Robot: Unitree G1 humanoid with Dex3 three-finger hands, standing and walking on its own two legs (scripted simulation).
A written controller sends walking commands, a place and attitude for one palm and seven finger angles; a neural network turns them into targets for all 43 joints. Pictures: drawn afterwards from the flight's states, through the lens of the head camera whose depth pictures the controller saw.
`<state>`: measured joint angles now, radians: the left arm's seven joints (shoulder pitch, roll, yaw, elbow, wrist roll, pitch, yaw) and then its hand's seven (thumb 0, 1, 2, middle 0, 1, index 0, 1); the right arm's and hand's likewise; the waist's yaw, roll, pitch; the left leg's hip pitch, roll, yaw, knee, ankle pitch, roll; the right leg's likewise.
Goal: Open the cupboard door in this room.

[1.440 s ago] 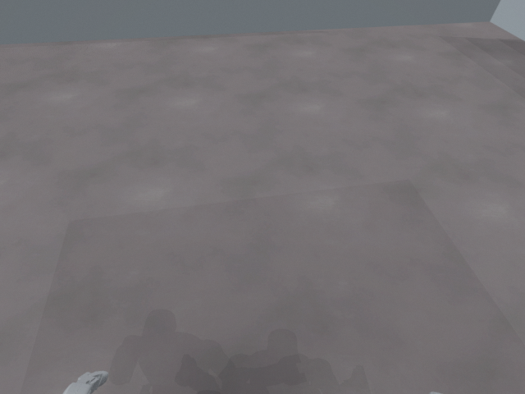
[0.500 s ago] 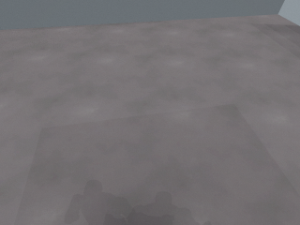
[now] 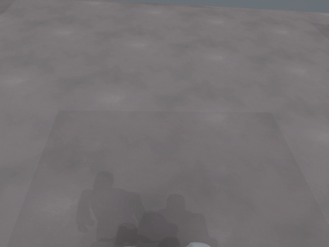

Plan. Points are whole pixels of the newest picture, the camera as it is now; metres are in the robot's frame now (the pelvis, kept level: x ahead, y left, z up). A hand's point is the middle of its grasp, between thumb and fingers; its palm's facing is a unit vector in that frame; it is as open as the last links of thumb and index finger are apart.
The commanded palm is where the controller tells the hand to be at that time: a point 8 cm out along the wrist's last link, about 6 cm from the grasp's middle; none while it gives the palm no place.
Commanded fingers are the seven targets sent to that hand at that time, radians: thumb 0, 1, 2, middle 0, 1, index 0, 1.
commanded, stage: turn or walk to find it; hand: left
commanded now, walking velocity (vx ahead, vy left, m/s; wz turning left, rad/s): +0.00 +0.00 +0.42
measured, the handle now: out of the picture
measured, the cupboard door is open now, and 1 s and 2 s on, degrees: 0 0 0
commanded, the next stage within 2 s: none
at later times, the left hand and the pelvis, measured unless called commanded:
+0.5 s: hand out of the picture -0.03 +0.15 -0.14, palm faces +0.27 -0.92 -0.28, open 7.4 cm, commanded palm none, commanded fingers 0.00 0.90 0.90 -0.20 -0.30 -0.20 -0.30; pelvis -0.04 -0.06 +0.01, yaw +15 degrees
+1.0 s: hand out of the picture -0.16 +0.20 -0.17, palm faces +0.51 -0.83 -0.22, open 7.4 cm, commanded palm none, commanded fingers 0.00 0.90 0.90 -0.20 -0.30 -0.20 -0.30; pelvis -0.09 +0.00 +0.01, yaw +27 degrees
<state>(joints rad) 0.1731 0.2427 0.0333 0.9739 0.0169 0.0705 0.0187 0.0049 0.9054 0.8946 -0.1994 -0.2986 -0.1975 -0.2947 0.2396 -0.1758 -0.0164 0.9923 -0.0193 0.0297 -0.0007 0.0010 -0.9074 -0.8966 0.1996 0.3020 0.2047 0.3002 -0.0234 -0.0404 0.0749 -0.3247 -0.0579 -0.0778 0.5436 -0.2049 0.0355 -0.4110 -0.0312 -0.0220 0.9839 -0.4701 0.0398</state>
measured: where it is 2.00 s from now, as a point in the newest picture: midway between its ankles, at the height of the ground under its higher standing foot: outside the picture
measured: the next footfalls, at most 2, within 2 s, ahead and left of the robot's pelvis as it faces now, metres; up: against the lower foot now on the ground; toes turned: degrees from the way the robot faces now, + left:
right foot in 0.26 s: +0.01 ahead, -0.14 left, +0.00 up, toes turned +7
left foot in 0.76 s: -0.10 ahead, +0.08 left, +0.00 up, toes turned +27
